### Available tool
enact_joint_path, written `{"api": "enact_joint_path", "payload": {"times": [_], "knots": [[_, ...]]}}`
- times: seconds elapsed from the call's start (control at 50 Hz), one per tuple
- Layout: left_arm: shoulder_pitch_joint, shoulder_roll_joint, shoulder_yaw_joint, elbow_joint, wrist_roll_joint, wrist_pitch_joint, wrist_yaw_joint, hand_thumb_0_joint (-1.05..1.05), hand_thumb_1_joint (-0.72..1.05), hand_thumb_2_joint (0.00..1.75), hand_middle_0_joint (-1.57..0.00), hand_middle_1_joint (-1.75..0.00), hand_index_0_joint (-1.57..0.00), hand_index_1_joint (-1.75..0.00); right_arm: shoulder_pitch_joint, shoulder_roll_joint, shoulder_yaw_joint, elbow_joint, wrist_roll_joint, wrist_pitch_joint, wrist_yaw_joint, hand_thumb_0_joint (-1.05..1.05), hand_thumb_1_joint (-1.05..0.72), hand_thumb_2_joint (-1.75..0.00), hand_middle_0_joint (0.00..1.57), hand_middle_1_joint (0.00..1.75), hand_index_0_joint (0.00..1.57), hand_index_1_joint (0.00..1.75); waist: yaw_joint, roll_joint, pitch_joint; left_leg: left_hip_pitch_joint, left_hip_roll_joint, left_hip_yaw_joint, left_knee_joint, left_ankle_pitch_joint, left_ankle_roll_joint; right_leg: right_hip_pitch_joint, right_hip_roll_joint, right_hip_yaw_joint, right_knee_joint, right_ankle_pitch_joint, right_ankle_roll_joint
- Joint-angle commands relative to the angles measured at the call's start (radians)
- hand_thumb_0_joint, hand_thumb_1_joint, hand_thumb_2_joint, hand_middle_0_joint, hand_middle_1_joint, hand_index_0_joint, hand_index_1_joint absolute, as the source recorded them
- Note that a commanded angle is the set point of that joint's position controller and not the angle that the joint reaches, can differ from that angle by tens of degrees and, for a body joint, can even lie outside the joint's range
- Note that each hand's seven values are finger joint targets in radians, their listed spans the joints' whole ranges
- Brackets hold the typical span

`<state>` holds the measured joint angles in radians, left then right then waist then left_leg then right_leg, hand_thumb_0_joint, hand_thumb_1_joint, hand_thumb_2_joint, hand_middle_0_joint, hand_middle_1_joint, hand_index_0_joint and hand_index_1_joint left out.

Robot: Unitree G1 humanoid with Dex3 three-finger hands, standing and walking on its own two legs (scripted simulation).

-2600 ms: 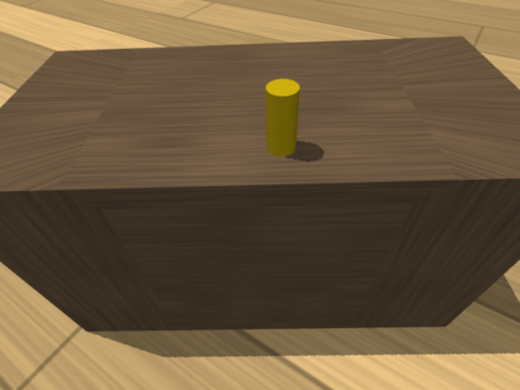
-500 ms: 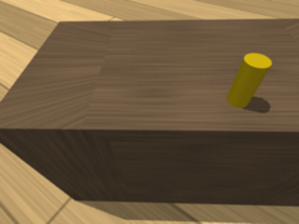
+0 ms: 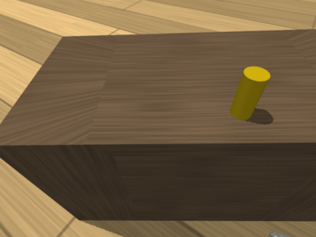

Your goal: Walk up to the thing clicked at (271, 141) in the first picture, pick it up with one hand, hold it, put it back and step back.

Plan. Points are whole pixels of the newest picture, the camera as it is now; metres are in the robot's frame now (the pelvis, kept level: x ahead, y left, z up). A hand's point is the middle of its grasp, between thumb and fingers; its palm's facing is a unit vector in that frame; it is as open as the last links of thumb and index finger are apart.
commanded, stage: walk up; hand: right
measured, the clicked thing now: (247, 94) +0.48 -0.22 +0.10
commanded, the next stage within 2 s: stand in 1.02 s
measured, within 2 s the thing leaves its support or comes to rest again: neither
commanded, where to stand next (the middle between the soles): +0.06 -0.01 m, yaw +0 degrees
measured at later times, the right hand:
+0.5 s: hand out of the picture +0.06 -0.26 -0.15, palm faces +0.00 +0.94 -0.35, open 7.4 cm
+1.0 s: hand out of the picture +0.08 -0.26 -0.15, palm faces +0.01 +0.94 -0.34, open 7.4 cm
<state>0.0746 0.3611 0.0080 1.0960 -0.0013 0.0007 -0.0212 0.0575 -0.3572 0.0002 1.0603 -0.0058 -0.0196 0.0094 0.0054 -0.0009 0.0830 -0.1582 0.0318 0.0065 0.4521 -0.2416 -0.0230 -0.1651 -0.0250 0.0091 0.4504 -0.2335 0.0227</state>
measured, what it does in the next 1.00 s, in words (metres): stands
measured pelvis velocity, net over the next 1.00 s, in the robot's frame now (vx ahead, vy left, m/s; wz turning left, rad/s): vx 0.00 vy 0.00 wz -0.02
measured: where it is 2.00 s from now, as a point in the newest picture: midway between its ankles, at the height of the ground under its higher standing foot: outside the picture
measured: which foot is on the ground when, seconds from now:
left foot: down 0.00-1.00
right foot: down 0.00-1.00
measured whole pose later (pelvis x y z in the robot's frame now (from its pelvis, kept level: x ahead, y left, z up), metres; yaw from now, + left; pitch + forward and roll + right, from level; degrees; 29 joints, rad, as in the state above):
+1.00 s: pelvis +0.00 +0.00 +0.01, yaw -1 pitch -2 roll +0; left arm 0.09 0.34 0.03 1.14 0.01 0.00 -0.02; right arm 0.09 -0.34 -0.02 1.13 -0.02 -0.02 0.01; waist 0.00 0.00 0.05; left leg -0.11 0.04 0.02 0.33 -0.18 -0.03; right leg -0.13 -0.02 0.02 0.34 -0.17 0.02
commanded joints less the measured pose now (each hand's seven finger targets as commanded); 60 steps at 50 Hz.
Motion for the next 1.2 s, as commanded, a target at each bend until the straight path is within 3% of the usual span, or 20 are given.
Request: {"api": "enact_joint_path", "payload": {"times": [0.0, 0.44, 0.88, 0.96, 1.08, 1.18], "knots": [[-0.064, 0.211, 0.047, -0.039, 0.003, -0.022, 0.014, 0.00, 0.90, 0.90, -0.20, -0.30, -0.20, -0.30, -0.044, -0.210, -0.047, -0.036, 0.001, -0.020, -0.015, 0.00, -0.90, -0.90, 0.20, 0.30, 0.20, 0.30, -0.006, -0.031, -0.093, 0.046, 0.076, -0.069, -0.127, 0.095, 0.038, 0.008, -0.098, 0.103, -0.151, 0.101, -0.055], [-0.045, 0.188, 0.060, -0.008, 0.011, -0.014, 0.014, 0.00, 0.90, 0.90, -0.20, -0.30, -0.20, -0.30, -0.004, -0.200, -0.049, 0.018, -0.007, -0.023, -0.019, 0.00, -0.90, -0.90, 0.20, 0.30, 0.20, 0.30, -0.008, 0.008, -0.086, 0.016, 0.090, -0.071, -0.189, 0.060, 0.033, 0.031, -0.084, 0.095, -0.175, 0.100, -0.044], [-0.027, 0.184, 0.054, -0.012, 0.009, -0.014, 0.017, 0.00, 0.90, 0.90, -0.20, -0.30, -0.20, -0.30, -0.003, -0.208, -0.055, 0.008, -0.005, -0.023, -0.020, 0.00, -0.90, -0.90, 0.20, 0.30, 0.20, 0.30, -0.009, 0.012, -0.121, 0.065, 0.103, -0.063, -0.180, 0.178, 0.036, 0.051, -0.085, 0.084, -0.156, 0.191, -0.039], [-0.036, 0.188, 0.053, -0.017, 0.011, -0.015, 0.018, 0.00, 0.90, 0.90, -0.20, -0.30, -0.20, -0.30, -0.009, -0.203, -0.054, 0.007, -0.006, -0.020, -0.020, 0.00, -0.90, -0.90, 0.20, 0.30, 0.20, 0.30, -0.011, 0.002, -0.109, 0.061, 0.096, -0.055, -0.179, 0.165, 0.034, 0.044, -0.087, 0.090, -0.161, 0.201, -0.040], [-0.023, 0.204, 0.043, -0.022, 0.011, -0.029, 0.026, 0.00, 0.90, 0.90, -0.20, -0.30, -0.20, -0.30, -0.003, -0.203, -0.050, 0.011, -0.004, -0.009, -0.016, 0.00, -0.90, -0.90, 0.20, 0.30, 0.20, 0.30, -0.012, 0.003, -0.101, 0.059, 0.101, -0.062, -0.185, 0.122, 0.035, 0.035, -0.098, 0.088, -0.174, 0.138, -0.038], [-0.008, 0.203, 0.037, -0.026, 0.010, -0.033, 0.026, 0.00, 0.90, 0.90, -0.20, -0.30, -0.20, -0.30, -0.001, -0.203, -0.048, 0.015, -0.003, -0.009, -0.012, 0.00, -0.90, -0.90, 0.20, 0.30, 0.20, 0.30, -0.011, -0.006, -0.109, 0.085, 0.102, -0.061, -0.175, 0.172, 0.032, 0.027, -0.098, 0.085, -0.171, 0.180, -0.038]]}}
